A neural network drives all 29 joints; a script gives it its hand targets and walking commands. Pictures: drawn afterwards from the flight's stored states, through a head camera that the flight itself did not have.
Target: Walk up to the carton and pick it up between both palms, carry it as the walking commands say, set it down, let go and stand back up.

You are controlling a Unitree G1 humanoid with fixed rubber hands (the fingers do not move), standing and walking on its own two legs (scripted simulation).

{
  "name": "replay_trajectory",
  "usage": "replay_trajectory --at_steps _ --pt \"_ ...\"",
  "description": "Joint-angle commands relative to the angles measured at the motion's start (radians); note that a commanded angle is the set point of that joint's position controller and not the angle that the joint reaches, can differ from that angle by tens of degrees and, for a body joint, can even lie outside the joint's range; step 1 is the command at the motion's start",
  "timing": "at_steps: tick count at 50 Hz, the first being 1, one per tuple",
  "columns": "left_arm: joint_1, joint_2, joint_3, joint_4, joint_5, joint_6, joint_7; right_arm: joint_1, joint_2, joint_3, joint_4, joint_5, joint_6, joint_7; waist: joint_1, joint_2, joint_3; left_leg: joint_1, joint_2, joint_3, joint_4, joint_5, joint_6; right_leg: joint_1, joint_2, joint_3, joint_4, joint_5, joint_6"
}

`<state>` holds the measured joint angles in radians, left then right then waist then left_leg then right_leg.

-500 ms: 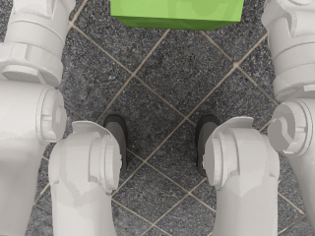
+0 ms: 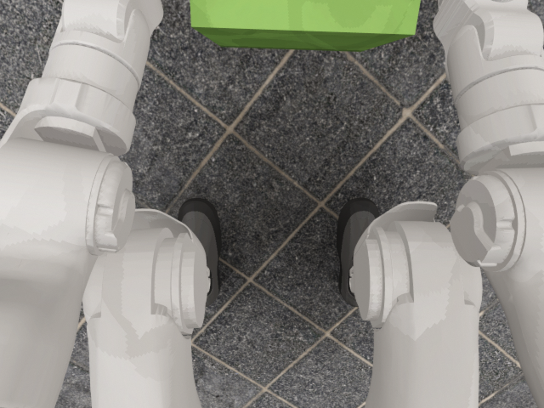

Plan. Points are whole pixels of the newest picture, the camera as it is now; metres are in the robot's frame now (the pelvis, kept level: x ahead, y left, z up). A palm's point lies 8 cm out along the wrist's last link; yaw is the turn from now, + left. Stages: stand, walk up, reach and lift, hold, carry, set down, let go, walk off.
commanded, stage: reach and lift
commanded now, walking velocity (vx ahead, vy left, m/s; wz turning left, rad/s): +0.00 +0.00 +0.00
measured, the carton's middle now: out of the picture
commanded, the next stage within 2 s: none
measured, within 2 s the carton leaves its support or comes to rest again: leaves its support in 0.78 s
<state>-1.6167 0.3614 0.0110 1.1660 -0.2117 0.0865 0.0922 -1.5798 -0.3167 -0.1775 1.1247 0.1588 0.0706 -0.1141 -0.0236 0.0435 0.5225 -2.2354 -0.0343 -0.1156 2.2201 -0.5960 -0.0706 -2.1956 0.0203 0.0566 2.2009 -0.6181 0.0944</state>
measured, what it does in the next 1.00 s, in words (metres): stands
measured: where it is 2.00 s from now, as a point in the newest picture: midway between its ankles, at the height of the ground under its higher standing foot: (279, 268)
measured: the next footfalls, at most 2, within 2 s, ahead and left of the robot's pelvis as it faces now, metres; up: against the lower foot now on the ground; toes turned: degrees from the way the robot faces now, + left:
none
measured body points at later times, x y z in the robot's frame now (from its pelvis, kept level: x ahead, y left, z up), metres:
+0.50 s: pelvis +0.00 +0.00 +0.00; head +0.39 +0.00 +0.20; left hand +0.57 +0.14 -0.21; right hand +0.57 -0.17 -0.21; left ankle +0.10 +0.14 -0.34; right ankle +0.11 -0.14 -0.34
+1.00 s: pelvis -0.01 +0.00 +0.00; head +0.37 +0.00 +0.23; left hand +0.59 +0.15 -0.16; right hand +0.58 -0.15 -0.16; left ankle +0.10 +0.14 -0.34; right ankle +0.11 -0.14 -0.34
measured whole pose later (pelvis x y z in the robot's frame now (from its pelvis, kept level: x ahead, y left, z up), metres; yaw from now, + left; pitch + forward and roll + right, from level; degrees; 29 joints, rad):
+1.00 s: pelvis -0.01 +0.00 +0.00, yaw +1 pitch +30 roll -2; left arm -1.62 0.35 0.09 1.06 -0.20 0.25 0.15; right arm -1.58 -0.28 -0.19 0.97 0.12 0.27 -0.17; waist -0.02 0.04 0.52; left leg -2.16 -0.04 -0.12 2.23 -0.60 -0.07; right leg -2.13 0.02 0.06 2.22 -0.62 0.09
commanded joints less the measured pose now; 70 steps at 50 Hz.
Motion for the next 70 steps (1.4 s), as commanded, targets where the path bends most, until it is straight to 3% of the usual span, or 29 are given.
replay_trajectory --at_steps 1,7,12,19,20,26,31,37,41,47,50,56,58,65,70 --pt "-0.486 -0.175 -0.032 -0.193 0.022 -0.024 -0.052 -0.459 0.234 0.125 -0.184 0.019 -0.009 0.074 -0.025 -0.036 -1.305 0.700 -0.041 0.161 -0.150 0.419 0.031 0.593 0.073 -0.165 -0.143 0.427 -0.025" --pt "-0.587 -0.609 -0.113 -0.232 0.033 0.005 -0.183 -0.504 0.692 0.176 -0.162 -0.022 0.053 0.211 -0.028 -0.051 -1.226 0.650 -0.062 0.168 -0.136 0.381 0.035 0.545 0.087 -0.167 -0.117 0.392 -0.040" --pt "-0.585 -0.713 -0.115 -0.270 0.049 0.031 -0.238 -0.480 0.802 0.166 -0.173 -0.049 0.084 0.270 -0.024 -0.041 -1.182 0.620 -0.068 0.182 -0.131 0.360 0.041 0.492 0.086 -0.168 -0.110 0.362 -0.050" --pt "-0.593 -0.789 -0.137 -0.292 0.041 0.051 -0.268 -0.465 0.870 0.170 -0.191 -0.047 0.102 0.302 -0.040 -0.029 -1.193 0.622 -0.066 0.182 -0.127 0.367 0.048 0.465 0.086 -0.175 -0.105 0.364 -0.058" --pt "-0.581 -0.797 -0.134 -0.286 0.047 0.053 -0.270 -0.466 0.881 0.174 -0.191 -0.042 0.104 0.306 -0.028 -0.027 -1.193 0.620 -0.066 0.182 -0.131 0.368 0.051 0.458 0.087 -0.177 -0.101 0.365 -0.058" --pt "-0.628 -0.823 -0.153 -0.336 0.021 0.052 -0.266 -0.529 0.910 0.209 -0.254 -0.004 0.104 0.306 -0.020 -0.028 -1.302 0.667 -0.065 0.184 -0.120 0.413 0.056 0.503 0.086 -0.178 -0.099 0.406 -0.055" --pt "-0.716 -0.843 -0.201 -0.436 -0.024 0.054 -0.249 -0.614 0.931 0.264 -0.349 0.043 0.107 0.287 -0.030 -0.029 -1.568 0.799 -0.068 0.188 -0.111 0.503 0.058 0.614 0.088 -0.190 -0.091 0.494 -0.047" --pt "-0.801 -0.855 -0.234 -0.569 -0.077 0.063 -0.224 -0.713 0.986 0.322 -0.473 0.092 0.128 0.254 -0.019 -0.051 -1.923 0.924 -0.079 0.210 -0.105 0.608 0.060 0.807 0.098 -0.194 -0.097 0.613 -0.035" --pt "-0.825 -0.871 -0.224 -0.607 -0.073 0.076 -0.216 -0.674 1.034 0.301 -0.436 0.070 0.161 0.246 -0.019 -0.056 -1.989 0.924 -0.081 0.222 -0.127 0.586 0.058 0.832 0.103 -0.195 -0.114 0.595 -0.037" --pt "-0.780 -0.931 -0.151 -0.497 -0.009 0.112 -0.247 -0.621 1.067 0.213 -0.338 -0.018 0.194 0.271 -0.023 -0.046 -1.770 0.805 -0.075 0.235 -0.187 0.400 0.056 0.708 0.103 -0.200 -0.170 0.409 -0.054" --pt "-0.771 -0.950 -0.121 -0.458 0.019 0.135 -0.263 -0.636 1.059 0.181 -0.346 -0.048 0.204 0.280 -0.032 -0.029 -1.717 0.778 -0.079 0.235 -0.212 0.335 0.055 0.678 0.106 -0.204 -0.195 0.347 -0.062" --pt "-0.840 -1.016 -0.185 -0.590 -0.033 0.171 -0.265 -0.757 1.068 0.242 -0.543 0.009 0.215 0.262 -0.053 -0.013 -2.056 0.930 -0.089 0.228 -0.217 0.455 0.048 0.856 0.118 -0.212 -0.203 0.481 -0.063" --pt "-0.865 -1.009 -0.184 -0.626 -0.042 0.172 -0.258 -0.740 1.092 0.250 -0.533 0.015 0.226 0.254 -0.055 -0.030 -2.126 0.946 -0.092 0.229 -0.215 0.490 0.047 0.897 0.118 -0.211 -0.205 0.522 -0.059" --pt "-0.724 -1.053 -0.134 -0.563 0.033 0.187 -0.279 -0.599 1.164 0.219 -0.450 -0.045 0.250 0.269 -0.031 -0.040 -2.104 0.887 -0.090 0.246 -0.244 0.489 0.049 0.885 0.126 -0.204 -0.233 0.536 -0.057" --pt "-0.713 -1.088 -0.157 -0.611 0.036 0.204 -0.280 -0.613 1.177 0.245 -0.531 -0.051 0.258 0.269 -0.037 -0.038 -2.250 0.942 -0.096 0.243 -0.272 0.520 0.043 0.941 0.134 -0.205 -0.263 0.568 -0.056"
